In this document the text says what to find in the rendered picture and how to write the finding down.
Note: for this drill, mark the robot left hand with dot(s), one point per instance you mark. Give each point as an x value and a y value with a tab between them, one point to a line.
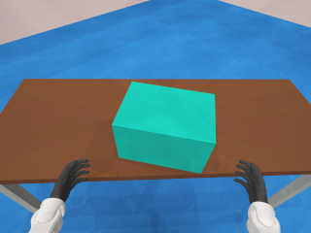
67	179

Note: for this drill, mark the carton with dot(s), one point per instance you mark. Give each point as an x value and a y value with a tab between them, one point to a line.
166	126

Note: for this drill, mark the right robot forearm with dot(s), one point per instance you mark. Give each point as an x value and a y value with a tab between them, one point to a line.
261	219

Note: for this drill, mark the table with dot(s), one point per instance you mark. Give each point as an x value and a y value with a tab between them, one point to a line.
49	123

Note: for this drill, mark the left robot forearm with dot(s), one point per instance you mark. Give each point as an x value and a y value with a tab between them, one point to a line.
49	218

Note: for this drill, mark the robot right hand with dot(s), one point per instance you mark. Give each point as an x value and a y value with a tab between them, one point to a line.
255	184

